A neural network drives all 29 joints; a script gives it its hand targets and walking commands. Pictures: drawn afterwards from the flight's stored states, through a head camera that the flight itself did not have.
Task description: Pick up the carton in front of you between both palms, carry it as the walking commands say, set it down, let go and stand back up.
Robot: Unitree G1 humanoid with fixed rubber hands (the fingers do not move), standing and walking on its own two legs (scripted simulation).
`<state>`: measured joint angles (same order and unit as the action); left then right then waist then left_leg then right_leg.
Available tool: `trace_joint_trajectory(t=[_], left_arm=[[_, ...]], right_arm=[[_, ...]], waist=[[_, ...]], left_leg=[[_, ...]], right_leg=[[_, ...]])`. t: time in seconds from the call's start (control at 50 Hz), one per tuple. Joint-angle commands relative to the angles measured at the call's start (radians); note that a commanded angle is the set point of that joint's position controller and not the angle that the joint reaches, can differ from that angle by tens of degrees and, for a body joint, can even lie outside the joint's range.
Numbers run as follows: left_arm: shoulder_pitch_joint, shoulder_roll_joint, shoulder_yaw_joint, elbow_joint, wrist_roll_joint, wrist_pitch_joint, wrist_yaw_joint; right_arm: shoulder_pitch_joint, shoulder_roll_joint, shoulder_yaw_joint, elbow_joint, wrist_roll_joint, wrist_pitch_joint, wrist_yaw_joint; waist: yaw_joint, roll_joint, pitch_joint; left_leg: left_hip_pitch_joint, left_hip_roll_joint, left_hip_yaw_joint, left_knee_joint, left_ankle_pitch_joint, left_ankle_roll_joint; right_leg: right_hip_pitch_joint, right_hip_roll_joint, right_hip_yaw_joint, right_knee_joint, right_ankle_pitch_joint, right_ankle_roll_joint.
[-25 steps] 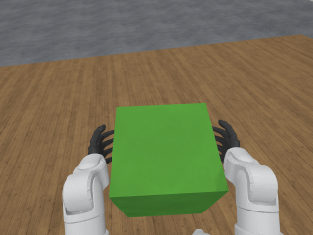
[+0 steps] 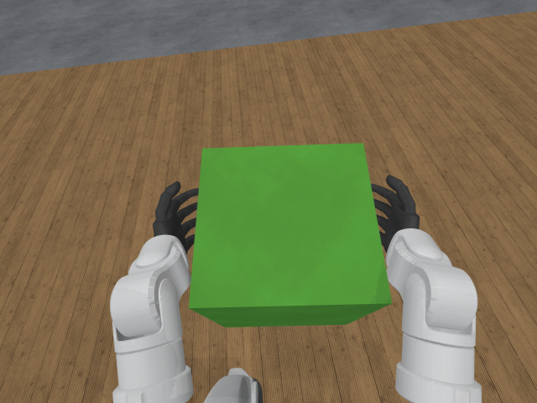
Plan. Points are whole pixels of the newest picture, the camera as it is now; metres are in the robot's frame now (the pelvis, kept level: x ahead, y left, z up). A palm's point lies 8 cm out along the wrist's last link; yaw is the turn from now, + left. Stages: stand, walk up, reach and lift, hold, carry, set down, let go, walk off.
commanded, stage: carry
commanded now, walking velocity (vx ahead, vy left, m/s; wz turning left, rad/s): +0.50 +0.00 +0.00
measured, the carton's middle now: (284, 248) +0.34 +0.01 +0.01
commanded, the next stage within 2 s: none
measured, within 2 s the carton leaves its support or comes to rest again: neither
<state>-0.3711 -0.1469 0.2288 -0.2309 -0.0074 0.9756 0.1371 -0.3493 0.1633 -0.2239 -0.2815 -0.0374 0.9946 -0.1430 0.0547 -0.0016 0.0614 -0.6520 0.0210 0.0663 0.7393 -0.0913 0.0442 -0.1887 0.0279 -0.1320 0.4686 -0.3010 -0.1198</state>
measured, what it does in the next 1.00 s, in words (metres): goes down: left foot 0.03 m lower, then right foot 0.03 m lower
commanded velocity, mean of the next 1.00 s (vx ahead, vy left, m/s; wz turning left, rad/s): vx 0.50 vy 0.00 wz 0.00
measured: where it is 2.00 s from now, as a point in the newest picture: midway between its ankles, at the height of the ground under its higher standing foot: (285, 158)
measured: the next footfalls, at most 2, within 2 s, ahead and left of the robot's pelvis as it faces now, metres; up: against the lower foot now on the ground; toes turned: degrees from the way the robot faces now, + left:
left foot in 0.12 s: +0.27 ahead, +0.06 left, -0.03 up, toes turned +3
right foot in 0.62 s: +0.60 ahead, -0.06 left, -0.07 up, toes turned -3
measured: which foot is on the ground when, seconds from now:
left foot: up 0.00-0.10, down 0.12-0.60, up 0.62-1.00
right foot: down 0.00-0.10, up 0.12-0.60, down 0.62-1.00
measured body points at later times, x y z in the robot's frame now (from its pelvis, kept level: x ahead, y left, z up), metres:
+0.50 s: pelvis +0.34 +0.01 -0.04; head +0.39 +0.02 +0.41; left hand +0.69 +0.15 +0.05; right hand +0.68 -0.16 +0.05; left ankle +0.23 +0.05 -0.77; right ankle +0.48 -0.12 -0.73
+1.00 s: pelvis +0.67 -0.02 -0.07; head +0.72 -0.03 +0.38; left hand +1.01 +0.14 +0.01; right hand +1.01 -0.16 +0.01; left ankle +0.81 +0.12 -0.77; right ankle +0.56 -0.06 -0.80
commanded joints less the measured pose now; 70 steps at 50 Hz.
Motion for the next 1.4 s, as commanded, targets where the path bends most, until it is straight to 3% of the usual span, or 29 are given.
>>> trace_joint_trajectory(t=[0.0, 0.04, 0.08, 0.1, 0.12, 0.14, 0.16, 0.2, 0.22, 0.38, 0.5, 0.56, 0.58, 0.6, 0.62, 0.64, 0.66, 0.72, 0.88, 1.02, 1.08, 1.1, 1.12, 1.14, 1.16, 1.2, 1.22, 1.28, 1.38], left_arm=[[-0.504, -0.671, -0.722, -0.103, -0.221, 0.014, -0.048], [-0.476, -0.634, -0.696, -0.075, -0.195, 0.030, -0.032], [-0.490, -0.605, -0.676, -0.052, -0.169, 0.052, -0.020], [-0.503, -0.585, -0.663, -0.039, -0.160, 0.064, -0.013], [-0.507, -0.591, -0.655, -0.015, -0.157, 0.078, -0.005], [-0.474, -0.577, -0.630, 0.008, -0.150, 0.091, 0.004], [-0.508, -0.572, -0.612, -0.007, -0.151, 0.095, 0.015], [-0.550, -0.641, -0.575, 0.002, -0.119, 0.089, 0.021], [-0.552, -0.667, -0.568, 0.012, -0.110, 0.081, 0.017], [-0.499, -0.716, -0.627, 0.004, -0.079, 0.020, 0.007], [-0.506, -0.651, -0.648, -0.030, -0.108, 0.036, 0.014], [-0.466, -0.603, -0.612, 0.012, -0.093, 0.055, 0.013], [-0.458, -0.591, -0.595, 0.024, -0.085, 0.059, 0.013], [-0.437, -0.575, -0.572, 0.042, -0.076, 0.065, 0.012], [-0.457, -0.546, -0.553, 0.073, -0.070, 0.071, 0.015], [-0.463, -0.549, -0.548, 0.100, -0.082, 0.074, 0.021], [-0.441, -0.609, -0.567, 0.105, -0.102, 0.074, 0.014], [-0.624, -0.755, -0.647, 0.039, -0.190, 0.048, -0.026], [-0.569, -0.774, -0.703, 0.028, -0.216, -0.019, -0.053], [-0.485, -0.650, -0.656, 0.018, -0.180, 0.003, -0.014], [-0.490, -0.621, -0.640, 0.030, -0.166, 0.032, -0.002], [-0.511, -0.608, -0.639, 0.033, -0.161, 0.042, 0.000], [-0.526, -0.610, -0.638, 0.037, -0.162, 0.052, 0.003], [-0.510, -0.614, -0.629, 0.055, -0.165, 0.066, 0.008], [-0.523, -0.595, -0.614, 0.034, -0.166, 0.071, 0.016], [-0.554, -0.650, -0.570, 0.038, -0.129, 0.069, 0.024], [-0.554, -0.669, -0.556, 0.048, -0.111, 0.062, 0.022], [-0.543, -0.709, -0.572, 0.067, -0.086, 0.035, 0.012], [-0.507, -0.716, -0.615, 0.047, -0.080, 0.002, 0.012]], right_arm=[[-0.503, 0.650, 0.685, -0.055, 0.158, -0.001, 0.004], [-0.485, 0.598, 0.659, -0.051, 0.149, 0.019, 0.000], [-0.451, 0.550, 0.618, -0.018, 0.129, 0.038, -0.007], [-0.432, 0.521, 0.591, -0.003, 0.121, 0.050, -0.008], [-0.442, 0.495, 0.560, 0.024, 0.114, 0.062, -0.014], [-0.473, 0.474, 0.553, 0.051, 0.124, 0.070, -0.025], [-0.454, 0.523, 0.573, 0.080, 0.159, 0.076, -0.022], [-0.568, 0.642, 0.626, 0.039, 0.212, 0.070, 0.002], [-0.631, 0.689, 0.661, 0.025, 0.245, 0.061, 0.018], [-0.620, 0.745, 0.711, 0.040, 0.296, -0.003, 0.052], [-0.514, 0.653, 0.655, 0.063, 0.230, 0.007, 0.028], [-0.511, 0.619, 0.637, 0.085, 0.202, 0.028, 0.016], [-0.517, 0.611, 0.634, 0.093, 0.197, 0.035, 0.013], [-0.542, 0.598, 0.630, 0.092, 0.192, 0.042, 0.007], [-0.542, 0.617, 0.626, 0.115, 0.183, 0.053, 0.002], [-0.513, 0.613, 0.596, 0.127, 0.176, 0.059, -0.003], [-0.528, 0.615, 0.592, 0.113, 0.171, 0.059, -0.009], [-0.591, 0.701, 0.564, 0.117, 0.135, 0.033, -0.006], [-0.512, 0.729, 0.626, 0.106, 0.116, -0.038, -0.003], [-0.501, 0.613, 0.630, 0.033, 0.144, -0.006, -0.014], [-0.461, 0.555, 0.583, 0.062, 0.122, 0.022, -0.022], [-0.443, 0.536, 0.562, 0.068, 0.111, 0.032, -0.024], [-0.437, 0.516, 0.538, 0.080, 0.104, 0.042, -0.026], [-0.478, 0.486, 0.521, 0.103, 0.104, 0.050, -0.037], [-0.454, 0.524, 0.543, 0.128, 0.138, 0.056, -0.035], [-0.558, 0.639, 0.602, 0.079, 0.195, 0.051, -0.011], [-0.620, 0.680, 0.633, 0.064, 0.218, 0.043, 0.002], [-0.683, 0.745, 0.691, 0.065, 0.278, 0.010, 0.032], [-0.612, 0.740, 0.690, 0.085, 0.273, -0.023, 0.039]], waist=[[0.042, -0.109, -0.431], [0.008, -0.131, -0.427], [-0.086, -0.083, -0.481], [-0.112, 0.013, -0.494], [-0.085, 0.166, -0.528], [-0.143, 0.316, -0.622], [-0.130, 0.241, -0.580], [-0.121, 0.029, -0.486], [-0.114, 0.009, -0.480], [-0.128, 0.102, -0.465], [-0.160, 0.123, -0.396], [-0.068, 0.140, -0.440], [-0.016, 0.099, -0.476], [0.012, 0.000, -0.526], [-0.028, -0.190, -0.550], [0.004, -0.298, -0.623], [0.021, -0.204, -0.576], [-0.014, -0.014, -0.465], [0.008, -0.091, -0.466], [0.052, -0.109, -0.394], [-0.055, -0.099, -0.467], [-0.098, -0.040, -0.503], [-0.080, 0.100, -0.551], [-0.146, 0.291, -0.655], [-0.137, 0.226, -0.637], [-0.113, 0.017, -0.512], [-0.102, 0.005, -0.487], [-0.087, 0.048, -0.467], [-0.119, 0.101, -0.464]], left_leg=[[0.068, -0.086, 0.120, -0.250, 0.200, 0.009], [0.254, -0.090, 0.120, -0.322, 0.287, 0.049], [0.519, -0.061, 0.112, -0.374, 0.338, 0.056], [0.676, 0.053, 0.004, -0.302, 0.488, 0.032], [0.889, 0.252, -0.278, -0.154, 0.834, 0.085], [1.047, 0.407, -0.622, -0.230, 0.436, 0.320], [1.001, 0.366, -0.641, -0.302, 0.198, 0.324], [0.810, 0.288, -0.480, -0.341, 0.256, 0.247], [0.742, 0.282, -0.438, -0.355, 0.279, 0.230], [0.791, 0.173, -0.179, -0.326, 0.630, 0.124], [0.774, 0.081, -0.058, -0.287, 0.605, 0.092], [0.740, 0.093, -0.018, -0.092, 0.686, 0.051], [0.662, 0.075, 0.028, 0.077, 0.576, 0.028], [0.481, 0.041, 0.039, 0.280, 0.251, 0.022], [0.207, -0.061, 0.006, 0.450, -0.391, 0.011], [-0.047, -0.131, -0.070, 0.716, -0.523, -0.010], [-0.105, -0.061, -0.107, 0.708, -0.457, 0.027], [-0.016, 0.005, -0.106, 0.502, -0.311, 0.023], [-0.081, 0.009, -0.013, 0.129, -0.052, -0.013], [0.067, -0.076, 0.085, -0.268, 0.252, 0.037], [0.423, -0.082, 0.110, -0.373, 0.293, 0.062], [0.611, 0.000, 0.041, -0.338, 0.365, 0.060], [0.851, 0.217, -0.207, -0.148, 0.775, 0.084], [1.105, 0.410, -0.605, -0.184, 0.606, 0.341], [1.048, 0.381, -0.661, -0.257, 0.272, 0.351], [0.796, 0.287, -0.500, -0.332, 0.151, 0.252], [0.696, 0.282, -0.458, -0.356, 0.150, 0.238], [0.589, 0.235, -0.345, -0.389, 0.159, 0.206], [0.726, 0.186, -0.211, -0.336, 0.516, 0.163]], right_leg=[[0.381, -0.135, 0.082, 0.034, 0.867, -0.031], [0.295, -0.151, 0.068, 0.099, 0.854, -0.019], [0.204, -0.122, -0.008, 0.362, 0.739, 0.032], [0.040, -0.083, -0.008, 0.535, 0.431, 0.052], [-0.213, 0.006, 0.043, 0.674, -0.181, 0.063], [-0.480, 0.070, 0.115, 0.978, -0.336, 0.087], [-0.583, 0.030, 0.162, 1.005, -0.283, 0.057], [-0.553, -0.037, 0.163, 0.852, -0.147, 0.050], [-0.511, -0.051, 0.163, 0.789, -0.113, 0.057], [-0.559, -0.046, 0.060, 0.410, 0.136, 0.076], [-0.372, 0.028, -0.038, 0.012, 0.465, 0.048], [-0.118, 0.043, -0.047, -0.074, 0.468, 0.025], [0.041, 0.013, -0.033, -0.096, 0.493, 0.027], [0.234, -0.113, 0.110, 0.001, 0.633, 0.037], [0.443, -0.344, 0.430, 0.132, 0.981, -0.046], [0.575, -0.445, 0.721, 0.038, 0.581, -0.245], [0.496, -0.393, 0.710, -0.033, 0.340, -0.225], [0.200, -0.312, 0.497, -0.104, 0.362, -0.135], [0.297, -0.215, 0.252, -0.049, 0.799, -0.047], [0.340, -0.127, 0.143, 0.036, 0.840, -0.017], [0.231, -0.123, 0.065, 0.336, 0.859, 0.032], [0.086, -0.089, 0.041, 0.511, 0.622, 0.055], [-0.179, -0.028, 0.043, 0.683, -0.008, 0.072], [-0.530, 0.091, 0.125, 1.024, -0.343, 0.125], [-0.632, 0.039, 0.174, 1.081, -0.287, 0.085], [-0.585, -0.034, 0.176, 0.911, -0.151, 0.058], [-0.535, -0.052, 0.174, 0.840, -0.122, 0.063], [-0.473, -0.072, 0.135, 0.683, -0.097, 0.080], [-0.567, -0.072, 0.080, 0.435, 0.115, 0.086]])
